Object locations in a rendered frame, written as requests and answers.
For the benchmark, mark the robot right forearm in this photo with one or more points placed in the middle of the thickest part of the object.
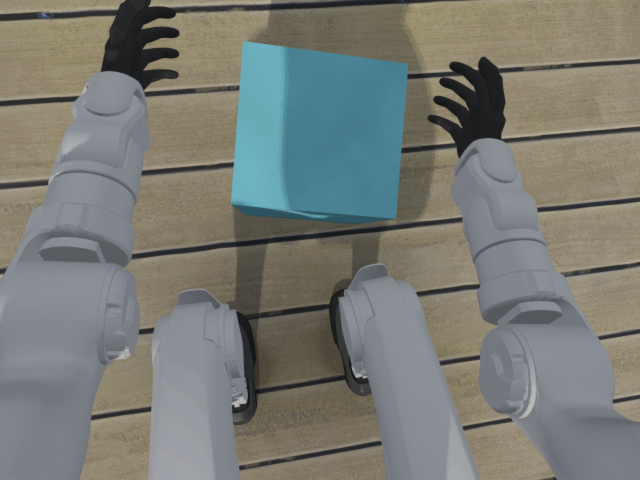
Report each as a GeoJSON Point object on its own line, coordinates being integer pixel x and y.
{"type": "Point", "coordinates": [518, 282]}

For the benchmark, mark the right robot hand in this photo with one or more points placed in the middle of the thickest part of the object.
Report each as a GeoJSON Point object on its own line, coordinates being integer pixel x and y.
{"type": "Point", "coordinates": [485, 118]}

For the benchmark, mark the left robot hand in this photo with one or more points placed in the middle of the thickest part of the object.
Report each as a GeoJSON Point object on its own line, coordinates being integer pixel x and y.
{"type": "Point", "coordinates": [123, 50]}

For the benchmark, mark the robot left forearm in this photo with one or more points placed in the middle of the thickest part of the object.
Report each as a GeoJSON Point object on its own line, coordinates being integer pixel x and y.
{"type": "Point", "coordinates": [93, 188]}

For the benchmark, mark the left robot upper arm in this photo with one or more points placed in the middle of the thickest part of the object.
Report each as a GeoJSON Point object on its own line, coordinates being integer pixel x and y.
{"type": "Point", "coordinates": [61, 324]}

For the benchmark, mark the robot right thigh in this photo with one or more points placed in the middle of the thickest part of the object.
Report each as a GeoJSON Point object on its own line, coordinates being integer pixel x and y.
{"type": "Point", "coordinates": [421, 433]}

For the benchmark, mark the right robot upper arm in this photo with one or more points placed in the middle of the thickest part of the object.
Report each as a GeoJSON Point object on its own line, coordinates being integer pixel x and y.
{"type": "Point", "coordinates": [556, 383]}

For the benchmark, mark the carton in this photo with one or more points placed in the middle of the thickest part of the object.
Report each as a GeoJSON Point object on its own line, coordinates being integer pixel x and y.
{"type": "Point", "coordinates": [319, 135]}

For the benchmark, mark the robot right shin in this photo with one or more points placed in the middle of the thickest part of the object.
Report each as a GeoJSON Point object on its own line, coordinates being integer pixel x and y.
{"type": "Point", "coordinates": [375, 271]}

